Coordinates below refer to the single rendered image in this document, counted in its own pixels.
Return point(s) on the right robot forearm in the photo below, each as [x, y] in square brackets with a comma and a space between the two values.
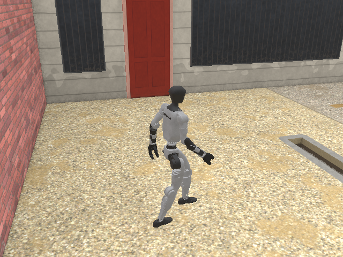
[197, 150]

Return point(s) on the robot right hand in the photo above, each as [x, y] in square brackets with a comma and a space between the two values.
[207, 158]

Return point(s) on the robot right upper arm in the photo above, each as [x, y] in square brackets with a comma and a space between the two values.
[182, 119]

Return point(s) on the robot head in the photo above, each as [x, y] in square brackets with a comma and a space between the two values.
[177, 94]

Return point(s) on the left robot foot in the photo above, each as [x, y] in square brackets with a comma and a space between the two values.
[181, 201]

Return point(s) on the robot left upper arm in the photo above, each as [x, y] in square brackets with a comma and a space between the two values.
[159, 116]

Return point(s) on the robot left hand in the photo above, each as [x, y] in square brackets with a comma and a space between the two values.
[153, 147]

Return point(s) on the left robot forearm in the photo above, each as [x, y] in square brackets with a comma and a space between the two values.
[152, 135]

